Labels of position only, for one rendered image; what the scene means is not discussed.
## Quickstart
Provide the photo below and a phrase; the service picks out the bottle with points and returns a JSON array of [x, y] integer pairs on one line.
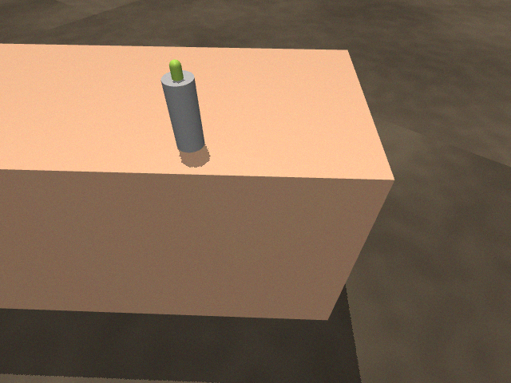
[[181, 97]]

